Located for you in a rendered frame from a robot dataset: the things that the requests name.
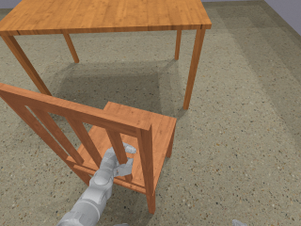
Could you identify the left robot forearm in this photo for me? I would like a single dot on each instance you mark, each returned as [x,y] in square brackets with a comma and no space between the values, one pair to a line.
[89,207]

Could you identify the left robot hand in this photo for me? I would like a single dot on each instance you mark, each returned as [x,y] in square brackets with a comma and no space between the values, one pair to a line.
[111,162]

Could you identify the table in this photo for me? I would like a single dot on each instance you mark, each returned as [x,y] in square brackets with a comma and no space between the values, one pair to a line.
[49,17]

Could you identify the chair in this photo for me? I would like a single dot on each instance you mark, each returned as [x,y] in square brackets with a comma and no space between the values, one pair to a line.
[151,134]

